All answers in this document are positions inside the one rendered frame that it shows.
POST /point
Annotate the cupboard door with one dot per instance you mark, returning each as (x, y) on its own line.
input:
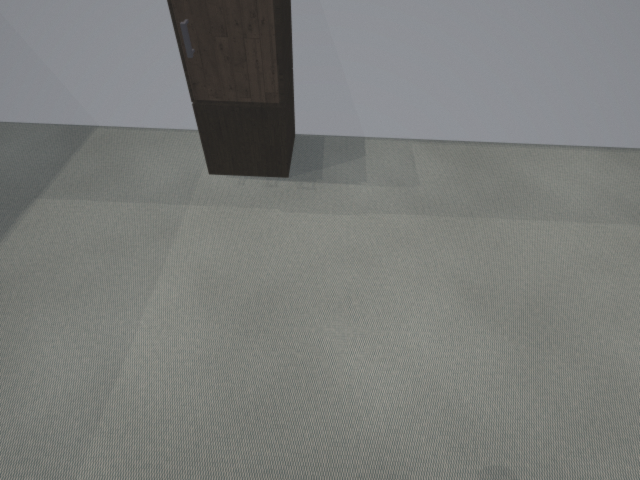
(235, 49)

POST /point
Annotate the handle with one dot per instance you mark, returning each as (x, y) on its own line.
(186, 38)

